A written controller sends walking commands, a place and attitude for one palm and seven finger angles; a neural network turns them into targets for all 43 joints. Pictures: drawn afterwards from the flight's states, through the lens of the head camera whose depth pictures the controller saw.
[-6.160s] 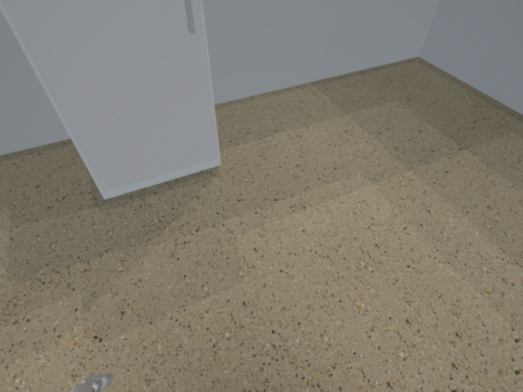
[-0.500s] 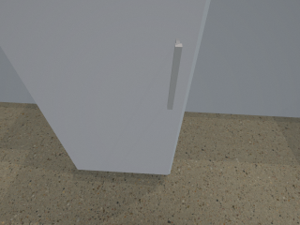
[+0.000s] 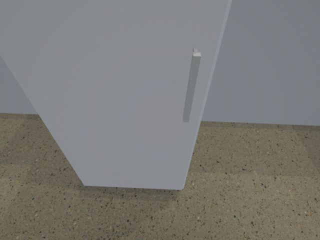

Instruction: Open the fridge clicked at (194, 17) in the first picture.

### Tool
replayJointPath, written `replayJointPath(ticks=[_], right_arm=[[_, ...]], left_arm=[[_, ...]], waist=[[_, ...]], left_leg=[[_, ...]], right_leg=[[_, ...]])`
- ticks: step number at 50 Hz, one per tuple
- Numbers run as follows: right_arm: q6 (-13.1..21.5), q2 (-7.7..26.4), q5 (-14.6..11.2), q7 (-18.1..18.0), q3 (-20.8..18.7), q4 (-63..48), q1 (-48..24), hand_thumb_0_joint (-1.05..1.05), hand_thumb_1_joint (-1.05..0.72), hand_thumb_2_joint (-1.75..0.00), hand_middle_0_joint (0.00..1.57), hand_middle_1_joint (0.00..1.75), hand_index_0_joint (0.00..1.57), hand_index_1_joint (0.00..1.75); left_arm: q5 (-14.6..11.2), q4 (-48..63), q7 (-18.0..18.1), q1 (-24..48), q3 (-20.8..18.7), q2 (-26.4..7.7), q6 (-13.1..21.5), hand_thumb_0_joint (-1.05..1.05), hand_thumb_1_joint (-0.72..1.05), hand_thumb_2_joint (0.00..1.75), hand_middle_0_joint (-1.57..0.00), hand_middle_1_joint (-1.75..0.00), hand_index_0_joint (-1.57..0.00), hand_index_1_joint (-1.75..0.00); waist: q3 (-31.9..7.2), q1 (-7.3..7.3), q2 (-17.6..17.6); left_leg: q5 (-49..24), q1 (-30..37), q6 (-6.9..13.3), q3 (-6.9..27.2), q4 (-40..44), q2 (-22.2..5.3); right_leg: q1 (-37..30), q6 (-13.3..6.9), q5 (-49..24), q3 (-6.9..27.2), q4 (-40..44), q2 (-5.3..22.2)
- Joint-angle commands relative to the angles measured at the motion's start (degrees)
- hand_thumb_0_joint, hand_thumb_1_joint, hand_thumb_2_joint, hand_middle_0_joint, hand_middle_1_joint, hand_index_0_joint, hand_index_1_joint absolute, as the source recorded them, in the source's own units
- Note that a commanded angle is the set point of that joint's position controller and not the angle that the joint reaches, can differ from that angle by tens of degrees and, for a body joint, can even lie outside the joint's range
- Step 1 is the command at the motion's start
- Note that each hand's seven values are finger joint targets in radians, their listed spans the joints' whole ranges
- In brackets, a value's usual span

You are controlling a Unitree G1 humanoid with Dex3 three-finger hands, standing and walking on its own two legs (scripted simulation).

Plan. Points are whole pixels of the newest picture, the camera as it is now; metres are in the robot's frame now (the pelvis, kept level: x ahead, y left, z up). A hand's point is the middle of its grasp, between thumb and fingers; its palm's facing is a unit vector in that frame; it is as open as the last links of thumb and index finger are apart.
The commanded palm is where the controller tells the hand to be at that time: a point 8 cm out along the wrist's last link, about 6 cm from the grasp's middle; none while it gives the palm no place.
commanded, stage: look again from close up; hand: right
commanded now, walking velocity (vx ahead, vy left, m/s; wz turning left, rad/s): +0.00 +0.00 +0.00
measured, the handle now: (189, 88) +0.51 -0.05 +0.12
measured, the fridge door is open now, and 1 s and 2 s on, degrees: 0 0 0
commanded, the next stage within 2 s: shuffle to correct the standing spot in 1.94 s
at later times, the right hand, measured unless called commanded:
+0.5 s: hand out of the picture +0.07 -0.22 -0.16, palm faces -0.02 +0.95 -0.30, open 7.4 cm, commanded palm none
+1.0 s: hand out of the picture +0.07 -0.23 -0.16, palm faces -0.02 +0.95 -0.30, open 7.4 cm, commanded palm none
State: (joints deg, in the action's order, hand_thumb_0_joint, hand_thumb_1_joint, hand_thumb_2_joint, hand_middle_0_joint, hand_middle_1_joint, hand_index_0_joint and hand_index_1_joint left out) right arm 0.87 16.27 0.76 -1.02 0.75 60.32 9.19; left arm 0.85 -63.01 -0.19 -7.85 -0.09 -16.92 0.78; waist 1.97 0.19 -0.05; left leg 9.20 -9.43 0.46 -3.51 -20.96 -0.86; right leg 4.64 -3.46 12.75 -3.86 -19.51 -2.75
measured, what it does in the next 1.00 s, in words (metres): stands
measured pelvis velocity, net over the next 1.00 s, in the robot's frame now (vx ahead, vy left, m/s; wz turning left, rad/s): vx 0.01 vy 0.01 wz -0.01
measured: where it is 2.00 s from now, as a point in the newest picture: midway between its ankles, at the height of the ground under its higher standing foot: outside the picture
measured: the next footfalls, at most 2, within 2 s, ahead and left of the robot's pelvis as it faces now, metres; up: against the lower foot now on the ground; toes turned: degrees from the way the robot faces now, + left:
none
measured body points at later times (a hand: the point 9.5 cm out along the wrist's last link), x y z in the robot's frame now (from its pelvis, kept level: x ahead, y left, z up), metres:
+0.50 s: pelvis +0.00 +0.01 +0.00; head +0.01 +0.01 +0.45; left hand +0.06 +0.29 -0.14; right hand +0.07 -0.27 -0.14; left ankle +0.03 +0.11 -0.75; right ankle -0.02 -0.07 -0.75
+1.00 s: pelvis +0.01 +0.01 +0.00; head +0.02 +0.00 +0.45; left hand +0.08 +0.29 -0.14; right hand +0.07 -0.28 -0.14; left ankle +0.03 +0.11 -0.75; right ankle -0.02 -0.07 -0.75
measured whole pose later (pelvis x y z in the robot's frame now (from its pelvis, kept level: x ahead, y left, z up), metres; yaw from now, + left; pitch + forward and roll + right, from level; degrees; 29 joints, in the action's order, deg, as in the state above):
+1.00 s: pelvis +0.01 +0.01 +0.00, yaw -1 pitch -2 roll +0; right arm 0.8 17.5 0.6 -0.7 0.7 62.7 9.3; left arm 0.8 -64.8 -0.1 -8.2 0.7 -17.6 0.9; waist 2.2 -0.1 -0.4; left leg 8.7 -7.3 0.8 -4.2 -17.7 -0.4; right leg 2.6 -2.9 11.8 -3.0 -16.0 -2.4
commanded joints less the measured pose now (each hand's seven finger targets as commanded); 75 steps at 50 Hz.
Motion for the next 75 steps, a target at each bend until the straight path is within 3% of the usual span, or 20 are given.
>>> replayJointPath(ticks=[1, 13, 31, 52, 75], right_arm=[[1.1, 10.7, 0.1, -0.7, -2.0, -2.8, -1.4, 0.00, -0.90, -0.90, 0.20, 0.30, 0.20, 0.30], [1.3, 11.7, 0.0, -0.7, -2.0, -2.1, -2.2, 0.00, -0.90, -0.90, 0.20, 0.30, 0.20, 0.30], [1.3, 11.6, 0.0, -0.6, -1.8, -1.2, -1.4, 0.00, -0.90, -0.90, 0.20, 0.30, 0.20, 0.30], [1.4, 12.2, 0.0, -0.6, -2.0, -0.9, -1.5, 0.00, -0.90, -0.90, 0.20, 0.30, 0.20, 0.30], [1.0, 12.9, 0.0, -0.5, -2.3, -0.7, -2.5, 0.00, -0.90, -0.90, 0.20, 0.30, 0.20, 0.30]], left_arm=[[-0.2, 2.6, 0.7, 1.2, -1.8, -10.5, 1.1, 0.00, 0.90, 0.90, -0.20, -0.30, -0.20, -0.30], [-0.3, 1.5, 0.6, 0.9, -1.6, -11.2, 1.0, 0.00, 0.90, 0.90, -0.20, -0.30, -0.20, -0.30], [-0.3, 1.1, 0.7, 0.9, -1.3, -11.4, 1.1, 0.00, 0.90, 0.90, -0.20, -0.30, -0.20, -0.30], [-0.3, 1.2, 0.9, 0.9, -1.3, -11.6, 1.3, 0.00, 0.90, 0.90, -0.20, -0.30, -0.20, -0.30], [-0.3, 1.5, 1.2, 1.7, -1.3, -12.9, 1.5, 0.00, 0.90, 0.90, -0.20, -0.30, -0.20, -0.30]], waist=[[-2.5, -0.04, 0.3], [-2.3, 0.06, -1.0], [-1.5, -0.01, 0.3], [-3.4, -0.14, -0.3], [-3.1, -0.31, 0.4]], left_leg=[[-8.2, 3.9, 1.4, 7.6, 2.6, -7.4], [-7.7, 4.6, 1.6, 8.0, 4.4, -7.8], [-6.1, 4.2, 1.4, 8.1, 5.5, -7.8], [-11.7, 6.1, 1.6, 7.4, 4.5, -7.9], [-11.1, 6.3, 1.3, 6.8, 4.4, -7.7]], right_leg=[[3.5, 1.5, -8.2, 8.6, 5.5, 10.0], [3.1, 1.5, -7.1, 8.8, 6.2, 10.1], [2.5, 1.6, -6.4, 9.0, 7.1, 10.2], [0.8, 1.5, -12.3, 8.8, 6.5, 10.7], [-0.2, 2.0, -15.3, 9.0, 7.5, 10.9]])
